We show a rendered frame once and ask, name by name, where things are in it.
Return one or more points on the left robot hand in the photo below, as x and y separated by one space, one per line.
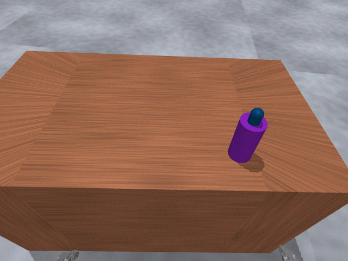
69 256

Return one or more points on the right robot hand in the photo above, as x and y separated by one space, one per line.
287 254

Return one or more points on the bottle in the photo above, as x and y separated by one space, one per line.
247 135

